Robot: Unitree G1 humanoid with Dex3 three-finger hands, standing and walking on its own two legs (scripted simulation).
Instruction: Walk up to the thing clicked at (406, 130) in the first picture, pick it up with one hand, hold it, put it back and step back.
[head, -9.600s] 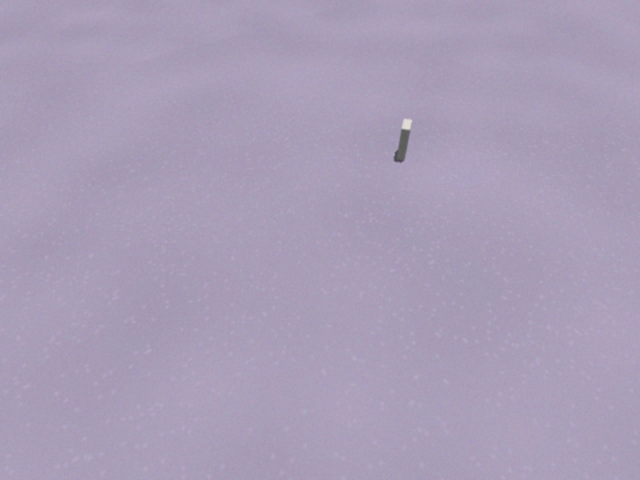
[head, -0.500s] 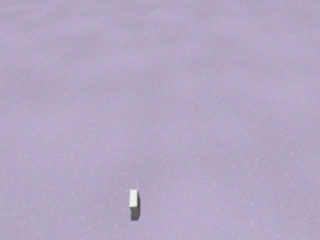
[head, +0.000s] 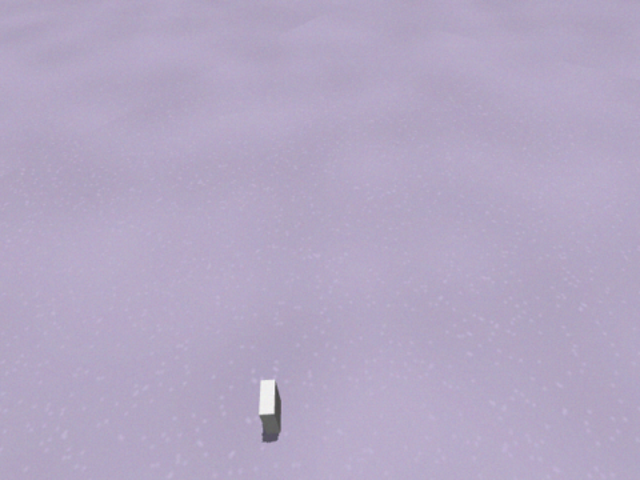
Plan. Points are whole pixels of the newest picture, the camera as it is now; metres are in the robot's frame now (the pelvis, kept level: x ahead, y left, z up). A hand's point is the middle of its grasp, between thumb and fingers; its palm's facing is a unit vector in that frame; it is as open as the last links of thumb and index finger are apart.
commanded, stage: go down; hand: left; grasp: from the side
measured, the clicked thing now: (270, 407) +0.42 +0.19 -0.69
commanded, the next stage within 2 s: none
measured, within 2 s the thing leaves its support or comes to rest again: neither
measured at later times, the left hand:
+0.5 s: hand out of the picture +0.15 +0.27 -0.18, palm faces +0.06 -0.94 -0.33, open 14.4 cm
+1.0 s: hand out of the picture +0.14 +0.28 -0.20, palm faces +0.09 -0.94 -0.32, open 17.3 cm
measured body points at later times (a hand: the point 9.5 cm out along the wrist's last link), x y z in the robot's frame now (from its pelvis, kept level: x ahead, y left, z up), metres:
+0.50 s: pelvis -0.01 +0.00 -0.04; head +0.05 +0.01 +0.41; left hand +0.14 +0.32 -0.16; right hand +0.09 -0.26 -0.15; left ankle -0.01 +0.12 -0.75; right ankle +0.00 -0.13 -0.75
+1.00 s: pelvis +0.00 +0.01 -0.09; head +0.08 +0.04 +0.36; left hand +0.14 +0.33 -0.18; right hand +0.17 -0.23 -0.16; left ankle -0.01 +0.12 -0.75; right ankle +0.00 -0.13 -0.75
